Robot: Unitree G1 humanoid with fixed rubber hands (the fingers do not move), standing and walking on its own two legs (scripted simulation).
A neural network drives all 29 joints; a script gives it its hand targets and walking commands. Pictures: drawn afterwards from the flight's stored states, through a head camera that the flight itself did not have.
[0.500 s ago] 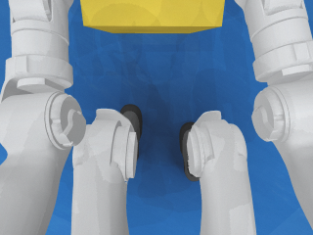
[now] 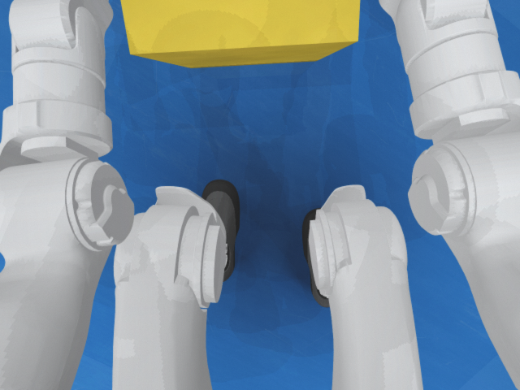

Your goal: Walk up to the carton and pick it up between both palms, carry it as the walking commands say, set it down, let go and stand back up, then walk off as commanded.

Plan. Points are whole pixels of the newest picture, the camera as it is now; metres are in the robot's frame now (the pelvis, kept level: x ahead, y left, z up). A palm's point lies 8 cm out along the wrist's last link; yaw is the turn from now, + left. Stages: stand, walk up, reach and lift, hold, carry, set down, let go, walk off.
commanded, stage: set down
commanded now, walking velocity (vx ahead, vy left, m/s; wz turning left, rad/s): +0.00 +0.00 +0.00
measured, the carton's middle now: out of the picture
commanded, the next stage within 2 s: none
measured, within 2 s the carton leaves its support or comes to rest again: neither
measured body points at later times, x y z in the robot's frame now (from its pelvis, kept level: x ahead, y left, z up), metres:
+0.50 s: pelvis +0.01 +0.00 -0.01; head +0.38 +0.00 +0.22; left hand +0.57 +0.21 -0.17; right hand +0.59 -0.10 -0.18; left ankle +0.13 +0.11 -0.33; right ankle +0.08 -0.10 -0.33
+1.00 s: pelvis +0.00 +0.00 -0.01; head +0.38 +0.00 +0.22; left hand +0.57 +0.21 -0.17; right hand +0.59 -0.10 -0.18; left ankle +0.13 +0.11 -0.33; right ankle +0.08 -0.10 -0.33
